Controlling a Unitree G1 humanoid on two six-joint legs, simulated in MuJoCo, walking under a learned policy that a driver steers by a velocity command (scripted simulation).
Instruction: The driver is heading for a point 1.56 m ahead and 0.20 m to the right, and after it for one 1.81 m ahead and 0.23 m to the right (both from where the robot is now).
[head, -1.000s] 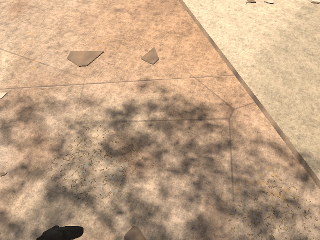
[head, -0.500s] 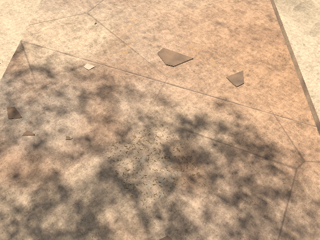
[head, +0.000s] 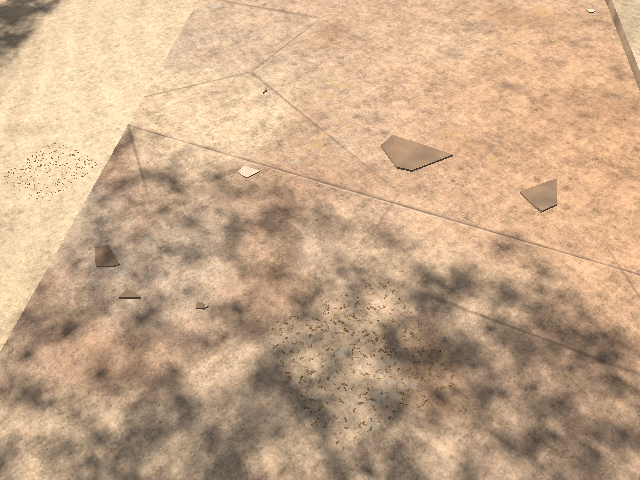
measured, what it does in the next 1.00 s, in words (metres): walks ahead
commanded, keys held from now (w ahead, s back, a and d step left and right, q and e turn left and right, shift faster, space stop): no key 0.40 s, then w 0.60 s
